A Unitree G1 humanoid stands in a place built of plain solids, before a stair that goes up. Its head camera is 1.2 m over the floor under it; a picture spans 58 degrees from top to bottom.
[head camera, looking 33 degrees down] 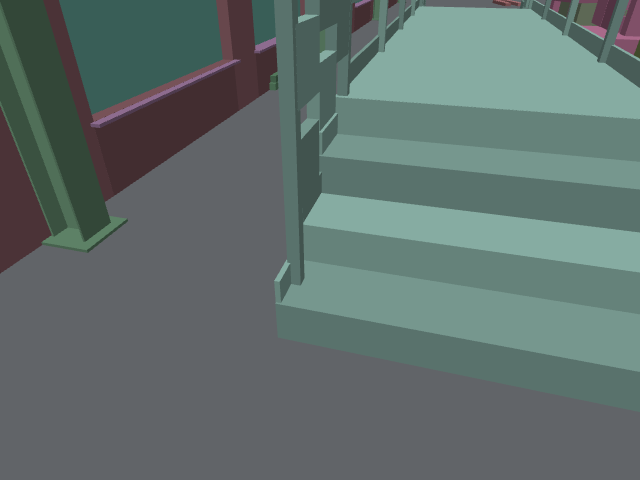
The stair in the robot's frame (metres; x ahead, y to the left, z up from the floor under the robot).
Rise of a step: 0.17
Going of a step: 0.28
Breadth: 1.40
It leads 15 degrees to the right of straight ahead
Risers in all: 4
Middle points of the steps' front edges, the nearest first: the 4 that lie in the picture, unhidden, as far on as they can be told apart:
0.99 -0.51 0.17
1.25 -0.59 0.34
1.53 -0.66 0.51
1.79 -0.74 0.68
